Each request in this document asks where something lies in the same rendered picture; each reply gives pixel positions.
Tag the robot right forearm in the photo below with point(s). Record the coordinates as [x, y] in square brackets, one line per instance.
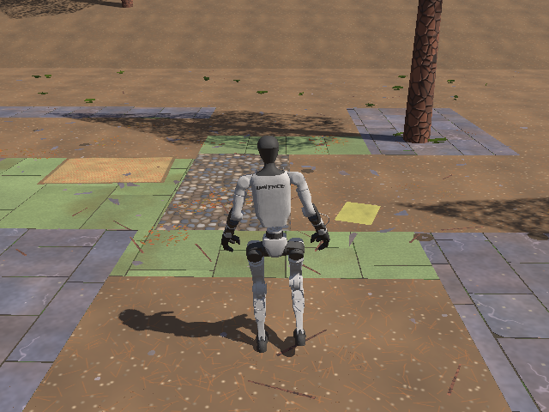
[317, 222]

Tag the robot right hand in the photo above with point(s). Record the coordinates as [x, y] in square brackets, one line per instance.
[318, 238]

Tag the right robot upper arm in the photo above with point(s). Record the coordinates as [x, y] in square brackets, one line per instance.
[298, 179]

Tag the right robot shin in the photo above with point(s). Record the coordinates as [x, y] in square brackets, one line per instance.
[299, 305]

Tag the left robot thigh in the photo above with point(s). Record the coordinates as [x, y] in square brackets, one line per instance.
[254, 253]

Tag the robot left hand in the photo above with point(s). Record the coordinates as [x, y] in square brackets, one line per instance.
[224, 242]

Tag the robot left forearm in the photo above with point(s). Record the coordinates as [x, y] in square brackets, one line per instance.
[230, 226]

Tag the left robot upper arm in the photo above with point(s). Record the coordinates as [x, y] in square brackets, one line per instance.
[244, 182]

